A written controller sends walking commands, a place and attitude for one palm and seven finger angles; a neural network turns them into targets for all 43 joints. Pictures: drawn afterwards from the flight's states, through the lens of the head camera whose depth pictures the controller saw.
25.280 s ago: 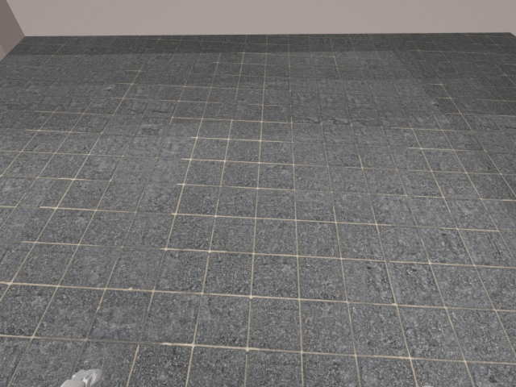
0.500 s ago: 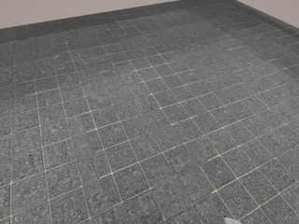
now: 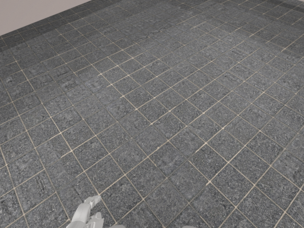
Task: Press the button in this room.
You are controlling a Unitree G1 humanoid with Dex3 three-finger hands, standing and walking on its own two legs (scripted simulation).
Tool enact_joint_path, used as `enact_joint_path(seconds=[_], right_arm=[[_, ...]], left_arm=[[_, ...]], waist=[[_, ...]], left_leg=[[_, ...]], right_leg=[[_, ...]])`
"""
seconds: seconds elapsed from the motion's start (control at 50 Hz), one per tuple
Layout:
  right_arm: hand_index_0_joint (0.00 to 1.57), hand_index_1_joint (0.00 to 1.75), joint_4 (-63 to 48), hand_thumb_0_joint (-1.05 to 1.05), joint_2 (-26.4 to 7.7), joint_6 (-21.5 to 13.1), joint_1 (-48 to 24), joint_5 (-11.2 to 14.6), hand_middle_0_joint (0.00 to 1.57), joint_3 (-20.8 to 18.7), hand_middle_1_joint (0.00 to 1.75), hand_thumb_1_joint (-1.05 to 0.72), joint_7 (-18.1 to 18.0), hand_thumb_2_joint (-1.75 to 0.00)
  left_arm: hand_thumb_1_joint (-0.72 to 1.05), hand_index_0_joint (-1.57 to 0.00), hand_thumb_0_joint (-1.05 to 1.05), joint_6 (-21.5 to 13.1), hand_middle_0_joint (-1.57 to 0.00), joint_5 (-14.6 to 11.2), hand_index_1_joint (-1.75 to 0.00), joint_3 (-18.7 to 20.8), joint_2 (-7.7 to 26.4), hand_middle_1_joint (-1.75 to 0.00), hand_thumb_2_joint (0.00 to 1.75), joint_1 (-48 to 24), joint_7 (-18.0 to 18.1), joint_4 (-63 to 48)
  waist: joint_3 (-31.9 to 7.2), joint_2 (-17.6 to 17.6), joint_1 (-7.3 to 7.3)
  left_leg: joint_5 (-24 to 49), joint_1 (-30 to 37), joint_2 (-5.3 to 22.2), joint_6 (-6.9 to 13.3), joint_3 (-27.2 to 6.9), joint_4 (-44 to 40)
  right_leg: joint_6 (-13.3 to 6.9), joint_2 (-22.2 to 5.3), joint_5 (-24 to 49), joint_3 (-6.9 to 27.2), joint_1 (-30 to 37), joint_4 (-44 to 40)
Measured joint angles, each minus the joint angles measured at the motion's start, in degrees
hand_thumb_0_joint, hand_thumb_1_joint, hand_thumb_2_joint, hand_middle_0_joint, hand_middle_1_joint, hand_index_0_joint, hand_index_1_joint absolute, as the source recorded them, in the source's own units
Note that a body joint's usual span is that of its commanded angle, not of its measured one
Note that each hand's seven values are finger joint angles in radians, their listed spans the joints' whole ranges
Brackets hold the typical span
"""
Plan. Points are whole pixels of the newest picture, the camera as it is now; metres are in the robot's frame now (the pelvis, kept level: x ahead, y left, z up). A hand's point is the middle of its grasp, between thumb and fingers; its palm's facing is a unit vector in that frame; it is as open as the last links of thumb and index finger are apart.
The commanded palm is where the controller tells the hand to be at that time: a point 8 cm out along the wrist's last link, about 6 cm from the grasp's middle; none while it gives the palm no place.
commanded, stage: turn to face it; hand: left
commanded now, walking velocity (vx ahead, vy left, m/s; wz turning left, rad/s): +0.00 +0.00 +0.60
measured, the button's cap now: out of the picture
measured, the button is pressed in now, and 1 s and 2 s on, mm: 0 0 0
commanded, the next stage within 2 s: none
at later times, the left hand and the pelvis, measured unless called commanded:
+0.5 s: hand out of the picture +0.01 +0.29 -0.17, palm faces +0.30 -0.92 -0.25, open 7.4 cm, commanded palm none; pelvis +0.01 +0.06 +0.01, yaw +16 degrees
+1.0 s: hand out of the picture +0.00 +0.19 -0.13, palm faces +0.54 -0.79 -0.29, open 7.4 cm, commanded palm none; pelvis +0.03 -0.02 +0.01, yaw +35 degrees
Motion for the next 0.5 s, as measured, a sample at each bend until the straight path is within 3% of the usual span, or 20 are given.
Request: enact_joint_path(seconds=[0.16,0.26,0.28,0.3,0.34,0.4,0.5], right_arm=[[0.20,0.30,-4.40,0.01,-0.28,0.72,-4.94,-0.74,0.20,-1.06,0.30,-0.91,1.56,-0.90],[0.20,0.30,-7.76,0.00,-1.04,0.02,-7.24,-0.89,0.20,-1.47,0.30,-0.91,2.23,-0.90],[0.20,0.30,-8.62,0.00,-1.60,-0.49,-7.19,-1.00,0.20,-1.59,0.30,-0.91,2.36,-0.90],[0.20,0.30,-9.09,0.00,-1.66,-0.95,-7.68,-1.16,0.20,-1.77,0.30,-0.91,2.31,-0.90],[0.20,0.30,-9.80,0.00,-1.66,-1.59,-8.67,-1.35,0.20,-1.64,0.30,-0.91,1.92,-0.90],[0.20,0.30,-10.18,0.00,-1.85,-1.78,-9.04,-1.45,0.20,-1.21,0.30,-0.91,1.14,-0.90],[0.20,0.30,-10.14,0.00,-2.03,-2.04,-9.04,-1.09,0.20,-0.56,0.30,-0.90,0.86,-0.90]], left_arm=[[0.91,-0.20,0.00,2.02,-0.21,0.23,-0.30,1.16,-0.97,-0.30,0.89,3.41,0.53,0.16],[0.91,-0.20,-0.01,2.91,-0.21,0.58,-0.30,2.91,2.36,-0.30,0.89,5.00,0.67,-0.71],[0.91,-0.20,-0.01,3.23,-0.21,0.40,-0.30,3.22,3.01,-0.30,0.89,5.68,0.60,-1.02],[0.91,-0.20,0.00,3.74,-0.21,0.21,-0.30,3.71,3.95,-0.30,0.89,6.01,0.56,-1.14],[0.91,-0.20,0.00,5.03,-0.20,0.27,-0.30,4.44,5.60,-0.30,0.90,6.49,0.76,-0.90],[0.92,-0.20,0.00,5.59,-0.20,0.39,-0.30,5.10,6.91,-0.30,0.90,7.02,0.41,-0.02],[0.91,-0.20,0.00,5.13,-0.20,0.24,-0.30,5.12,7.76,-0.30,0.90,8.65,-0.13,0.22]], waist=[[-1.75,-0.60,0.80],[-1.74,-2.30,2.31],[-2.21,-2.29,2.55],[-2.18,-3.03,2.74],[-1.65,-3.80,3.22],[-1.36,-3.66,3.63],[-1.72,-3.33,4.54]], left_leg=[[7.22,-7.09,1.01,-1.07,1.63,-1.75],[11.62,-3.34,0.90,-0.47,3.81,-14.52],[12.02,-2.08,0.49,1.13,3.71,-18.11],[10.86,-3.06,-0.29,3.25,3.66,-17.31],[10.55,-4.18,-1.11,5.52,3.48,-16.33],[13.74,-2.96,-2.44,6.07,2.44,-20.97],[19.02,0.62,-4.96,6.73,0.62,-30.61]], right_leg=[[1.59,-2.58,-0.19,-4.77,3.10,-1.99],[3.51,-5.05,-3.12,-8.08,1.45,3.21],[4.08,-5.74,-4.44,-8.53,0.17,5.77],[4.92,-6.11,-9.03,-7.00,-1.98,9.95],[5.51,-4.18,-14.64,-0.98,-7.10,20.92],[6.10,-1.70,-10.64,4.42,-12.20,32.07],[7.32,-1.08,-4.67,7.87,-13.65,33.27]])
